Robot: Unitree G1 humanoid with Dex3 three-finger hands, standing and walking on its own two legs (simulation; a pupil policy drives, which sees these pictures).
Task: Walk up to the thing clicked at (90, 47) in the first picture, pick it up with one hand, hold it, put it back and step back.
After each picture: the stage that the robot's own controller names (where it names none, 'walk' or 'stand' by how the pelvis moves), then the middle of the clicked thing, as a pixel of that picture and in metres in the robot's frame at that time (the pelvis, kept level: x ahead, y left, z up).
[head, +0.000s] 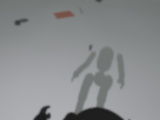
stand; (90, 47) +1.46 -0.02 -0.72
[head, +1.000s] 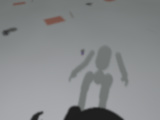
walk; (82, 52) +1.33 +0.24 -0.71
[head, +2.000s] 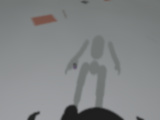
walk; (74, 66) +0.87 +0.25 -0.70
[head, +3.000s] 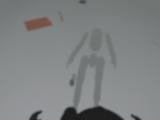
walk; (71, 83) +0.54 +0.21 -0.71
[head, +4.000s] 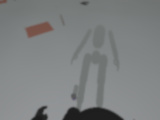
stand; (73, 97) +0.35 +0.20 -0.70
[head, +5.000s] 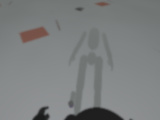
stand; (71, 104) +0.30 +0.20 -0.72
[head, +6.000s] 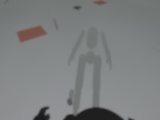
stand; (69, 102) +0.31 +0.21 -0.73
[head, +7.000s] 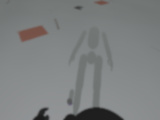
stand; (69, 102) +0.31 +0.22 -0.73
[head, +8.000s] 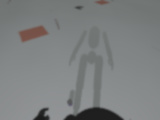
stand; (70, 102) +0.30 +0.22 -0.73
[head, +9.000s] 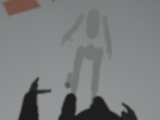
go down; (67, 85) +0.35 +0.21 -0.61
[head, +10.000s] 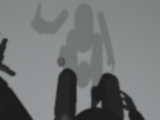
go down; (61, 62) +0.40 +0.23 -0.30
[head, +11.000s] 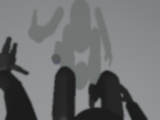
close in; (56, 59) +0.40 +0.24 -0.27
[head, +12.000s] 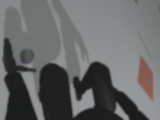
close; (26, 57) +0.39 +0.27 -0.22
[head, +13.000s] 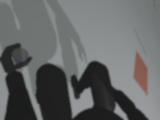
close; (20, 57) +0.39 +0.28 -0.22
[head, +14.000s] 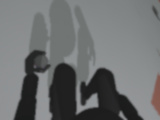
lift; (40, 62) +0.32 +0.28 -0.15
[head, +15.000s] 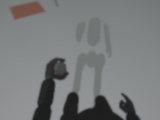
lift; (61, 71) +0.32 +0.19 +0.03
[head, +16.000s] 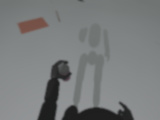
hold; (65, 73) +0.33 +0.17 +0.01
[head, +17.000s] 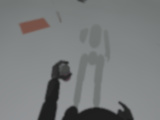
hold; (65, 73) +0.32 +0.17 +0.01
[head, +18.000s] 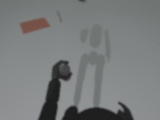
hold; (65, 73) +0.32 +0.17 +0.01
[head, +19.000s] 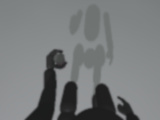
crouch; (60, 61) +0.39 +0.20 -0.06
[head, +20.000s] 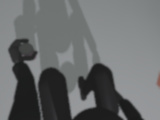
lower; (28, 52) +0.42 +0.28 -0.20
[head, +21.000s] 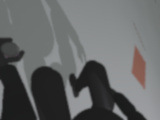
lower; (12, 52) +0.41 +0.30 -0.22
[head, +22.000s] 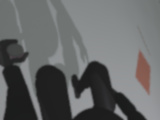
lower; (17, 53) +0.40 +0.30 -0.22
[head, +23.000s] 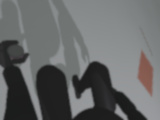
lower; (17, 54) +0.40 +0.30 -0.21
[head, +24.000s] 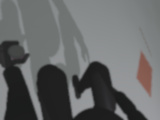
rest; (18, 54) +0.39 +0.30 -0.22
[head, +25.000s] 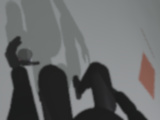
open; (24, 57) +0.39 +0.28 -0.23
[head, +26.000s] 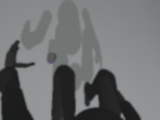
stand; (51, 58) +0.39 +0.25 -0.26
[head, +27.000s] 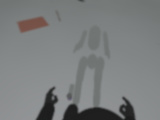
stand; (69, 96) +0.34 +0.19 -0.64
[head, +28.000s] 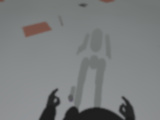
stand; (70, 98) +0.35 +0.20 -0.67
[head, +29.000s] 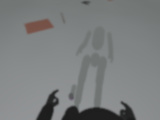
stand; (71, 96) +0.34 +0.20 -0.68
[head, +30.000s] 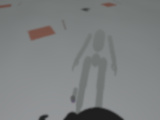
walk; (73, 99) +0.36 +0.20 -0.72
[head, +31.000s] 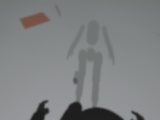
walk; (75, 81) +0.51 +0.20 -0.71
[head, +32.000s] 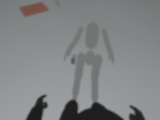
walk; (72, 61) +0.82 +0.25 -0.70
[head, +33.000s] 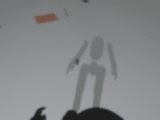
stand; (77, 62) +0.98 +0.21 -0.71
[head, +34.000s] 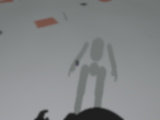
stand; (77, 63) +1.00 +0.22 -0.72
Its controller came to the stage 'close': yes
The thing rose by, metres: 0.72
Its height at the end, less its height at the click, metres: +0.00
